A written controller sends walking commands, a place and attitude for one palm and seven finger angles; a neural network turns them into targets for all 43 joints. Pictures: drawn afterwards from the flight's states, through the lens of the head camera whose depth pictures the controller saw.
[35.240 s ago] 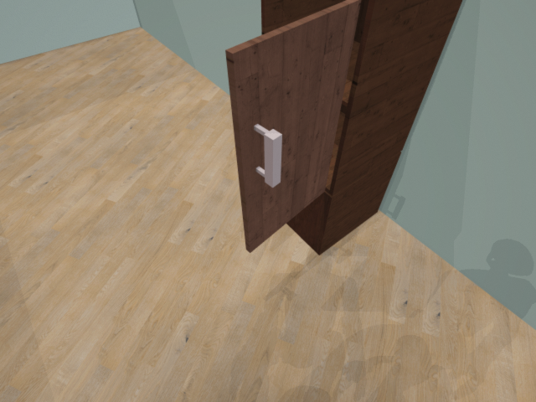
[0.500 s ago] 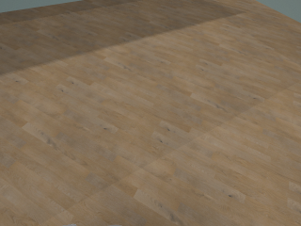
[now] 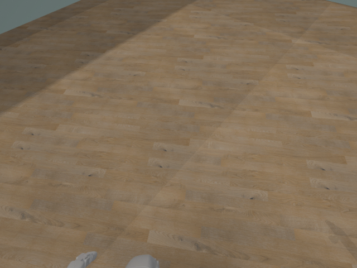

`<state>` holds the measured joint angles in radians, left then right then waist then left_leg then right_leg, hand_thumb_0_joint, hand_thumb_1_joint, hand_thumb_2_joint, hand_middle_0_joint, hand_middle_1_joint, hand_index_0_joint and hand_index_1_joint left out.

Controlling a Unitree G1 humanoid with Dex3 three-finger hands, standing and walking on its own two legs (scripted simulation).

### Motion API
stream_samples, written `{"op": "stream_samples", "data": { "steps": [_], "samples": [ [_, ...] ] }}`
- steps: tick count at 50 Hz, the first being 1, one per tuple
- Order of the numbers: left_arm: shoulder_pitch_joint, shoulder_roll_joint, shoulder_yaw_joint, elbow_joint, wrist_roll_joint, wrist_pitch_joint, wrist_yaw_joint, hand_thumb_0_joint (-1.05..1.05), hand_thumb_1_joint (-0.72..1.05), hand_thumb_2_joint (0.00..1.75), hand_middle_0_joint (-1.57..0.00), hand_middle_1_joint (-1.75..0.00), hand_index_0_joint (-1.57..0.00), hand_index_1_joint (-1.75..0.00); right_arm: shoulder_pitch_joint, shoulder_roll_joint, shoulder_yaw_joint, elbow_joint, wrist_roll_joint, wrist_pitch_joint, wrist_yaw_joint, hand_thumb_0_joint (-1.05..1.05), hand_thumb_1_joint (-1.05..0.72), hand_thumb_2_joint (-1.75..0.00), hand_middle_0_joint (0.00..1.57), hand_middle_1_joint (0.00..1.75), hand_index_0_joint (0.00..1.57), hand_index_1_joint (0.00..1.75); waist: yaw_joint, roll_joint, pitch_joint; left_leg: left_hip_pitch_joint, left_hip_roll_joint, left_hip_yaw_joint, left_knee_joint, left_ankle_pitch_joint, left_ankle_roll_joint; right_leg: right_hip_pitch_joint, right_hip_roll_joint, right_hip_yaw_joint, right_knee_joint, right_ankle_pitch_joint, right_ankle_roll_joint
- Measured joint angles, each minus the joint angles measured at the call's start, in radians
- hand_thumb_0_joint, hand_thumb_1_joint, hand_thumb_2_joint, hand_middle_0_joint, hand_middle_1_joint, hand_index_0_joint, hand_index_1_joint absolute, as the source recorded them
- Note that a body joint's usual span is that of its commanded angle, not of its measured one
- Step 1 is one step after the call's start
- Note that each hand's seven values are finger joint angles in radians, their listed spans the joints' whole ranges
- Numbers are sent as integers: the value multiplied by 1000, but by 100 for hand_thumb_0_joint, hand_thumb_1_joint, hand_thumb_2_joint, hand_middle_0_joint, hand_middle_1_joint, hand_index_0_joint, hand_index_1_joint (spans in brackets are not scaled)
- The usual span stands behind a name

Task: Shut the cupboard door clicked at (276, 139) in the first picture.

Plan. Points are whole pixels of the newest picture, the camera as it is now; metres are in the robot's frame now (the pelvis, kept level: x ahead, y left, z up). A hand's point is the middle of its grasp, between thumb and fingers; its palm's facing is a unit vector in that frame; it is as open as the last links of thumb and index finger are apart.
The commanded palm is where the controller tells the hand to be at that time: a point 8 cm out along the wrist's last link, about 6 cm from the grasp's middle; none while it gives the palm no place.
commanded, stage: turn to face it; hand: left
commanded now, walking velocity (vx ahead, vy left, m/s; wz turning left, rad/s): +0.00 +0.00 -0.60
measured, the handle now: out of the picture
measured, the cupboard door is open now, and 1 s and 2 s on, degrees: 63 63 63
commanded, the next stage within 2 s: take the last steps up to it in 1.80 s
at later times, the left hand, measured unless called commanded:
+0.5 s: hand (101, 258) +0.16 +0.22 -0.16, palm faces -0.25 -0.95 -0.20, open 7.4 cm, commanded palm none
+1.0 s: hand (144, 238) +0.21 +0.11 -0.16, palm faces -0.54 -0.81 -0.22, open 7.4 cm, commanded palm none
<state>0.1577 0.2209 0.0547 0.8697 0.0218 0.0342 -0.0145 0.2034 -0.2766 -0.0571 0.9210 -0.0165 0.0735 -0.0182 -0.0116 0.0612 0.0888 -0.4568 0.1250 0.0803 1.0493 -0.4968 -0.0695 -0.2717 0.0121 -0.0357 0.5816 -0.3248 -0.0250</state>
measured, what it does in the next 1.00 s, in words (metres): steps on the spot, turning right: left foot, then right foot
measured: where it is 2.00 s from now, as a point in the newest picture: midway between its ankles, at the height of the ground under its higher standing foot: outside the picture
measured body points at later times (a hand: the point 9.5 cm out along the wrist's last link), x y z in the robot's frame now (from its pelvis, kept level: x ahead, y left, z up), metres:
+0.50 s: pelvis +0.02 +0.03 +0.01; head +0.08 +0.05 +0.46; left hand +0.17 +0.27 -0.14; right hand +0.04 -0.23 -0.11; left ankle +0.05 +0.14 -0.73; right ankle -0.05 -0.10 -0.65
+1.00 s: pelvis +0.03 -0.01 +0.01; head +0.08 -0.03 +0.46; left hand +0.24 +0.16 -0.14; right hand -0.04 -0.28 -0.12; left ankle +0.12 +0.10 -0.68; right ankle -0.05 -0.10 -0.73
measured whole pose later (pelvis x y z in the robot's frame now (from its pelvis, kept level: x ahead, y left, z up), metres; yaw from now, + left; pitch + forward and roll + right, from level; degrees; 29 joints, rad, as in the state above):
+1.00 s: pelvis +0.03 -0.01 +0.01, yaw -34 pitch +2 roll +0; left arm 0.19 0.22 0.04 0.89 0.02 0.04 -0.01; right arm 0.15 -0.25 -0.04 0.89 -0.01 0.06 -0.01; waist 0.00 -0.01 0.08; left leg -0.48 0.07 0.03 0.91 -0.41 -0.10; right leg -0.24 0.04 0.07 0.49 -0.28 -0.02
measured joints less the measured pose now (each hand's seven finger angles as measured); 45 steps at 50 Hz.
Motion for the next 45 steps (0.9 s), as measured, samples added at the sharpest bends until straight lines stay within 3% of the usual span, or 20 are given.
{"op": "stream_samples", "data": {
  "steps": [3,6,12,14,15,16,18,21,23,28,32,35,37,40,42,45],
  "samples": [
    [21,-4,-4,5,-3,1,9,0,90,90,-20,-30,-20,-29,-25,7,2,-10,0,-4,5,1,-91,-90,20,30,20,30,2,-23,1,-54,-28,-29,62,73,-15,19,10,37,-60,42,-4],
    [37,-3,-6,13,1,4,10,0,90,90,-20,-30,-20,-29,-39,19,5,-26,1,-10,9,1,-91,-90,20,30,20,30,5,-48,-6,-59,-41,-46,3,106,-22,29,20,67,-93,61,-5],
    [60,3,-1,23,6,10,6,0,90,90,-20,-30,-21,-30,-70,38,13,-47,9,-22,4,1,-91,-90,20,30,20,30,33,-88,-19,35,-79,-61,-255,92,-13,11,41,138,-74,53,11],
    [68,10,5,29,2,17,7,0,90,90,-20,-30,-21,-30,-72,43,20,-57,13,-37,1,1,-91,-90,20,30,20,30,37,-98,-27,106,-89,-58,-421,173,-6,-9,51,163,-36,34,26],
    [70,16,8,30,-3,23,7,0,90,90,-20,-30,-21,-30,-71,46,23,-62,10,-48,0,1,-91,-90,20,30,20,30,35,-104,-33,126,-89,-52,-472,219,31,-28,57,174,-1,18,31],
    [63,26,13,36,-6,29,7,0,90,90,-20,-30,-21,-30,-72,55,28,-64,6,-55,-3,1,-91,-90,20,30,20,30,36,-120,-27,126,-92,-36,-463,224,60,-56,54,172,73,-57,36],
    [53,44,22,41,-4,40,4,0,90,90,-20,-30,-20,-29,-67,70,44,-72,-4,-59,-5,1,-91,-90,20,30,20,30,39,-134,-16,141,-79,-8,-456,206,84,-122,50,132,277,-164,49],
    [38,62,35,39,2,49,-11,0,90,90,-20,-30,-20,-29,-45,83,56,-78,-12,-57,-9,1,-91,-90,21,30,20,30,37,-126,-8,175,-49,18,-500,214,82,-192,29,66,494,-166,71],
    [28,67,39,31,2,53,-19,0,90,90,-20,-30,-20,-29,-33,85,58,-75,-15,-54,-9,1,-91,-90,21,30,20,30,35,-111,-2,193,-29,32,-530,228,79,-204,9,38,526,-148,81],
    [6,67,40,18,2,57,-28,0,91,90,-19,-30,-20,-29,-6,75,47,-54,-15,-53,-5,1,-91,-90,21,30,20,30,25,-76,4,214,13,84,-549,229,67,-166,-33,2,394,-126,89],
    [-15,56,31,14,1,50,-29,0,91,90,-19,-30,-20,-29,16,54,31,-35,-15,-48,3,1,-91,-90,21,30,21,30,6,-48,6,213,45,129,-506,197,47,-94,-37,-26,222,-110,76],
    [-16,55,18,-1,1,29,-31,0,91,90,-19,-30,-20,-29,42,31,17,-26,-7,-40,10,1,-91,-90,21,30,20,30,-2,-41,-10,186,64,159,-412,144,22,2,-35,-38,5,33,44],
    [-22,36,11,3,2,5,-17,0,91,90,-19,-30,-20,-29,32,5,7,-9,-2,-19,7,1,-91,-90,21,30,20,30,-1,-14,-7,114,52,85,-229,9,9,-13,-16,-25,31,-11,14],
    [-10,10,-2,1,-1,-2,0,0,90,90,-20,-30,-20,-29,8,-13,0,2,0,3,-1,1,-91,-90,20,30,20,30,-6,1,-1,9,0,-5,12,-7,-1,-4,-1,1,8,-12,4],
    [3,5,-6,3,-3,-2,8,0,90,90,-20,-30,-20,-29,-8,-8,2,-2,0,0,2,1,-91,-90,20,30,20,30,-5,-13,0,-35,-18,-23,68,42,-13,11,5,27,-37,19,5],
    [16,4,-9,12,-3,-2,10,0,90,90,-20,-30,-20,-29,-25,6,8,-17,1,-10,7,1,-91,-90,20,30,20,30,-4,-41,-2,-56,-31,-39,27,88,-24,28,12,60,-85,46,0]
  ]
}}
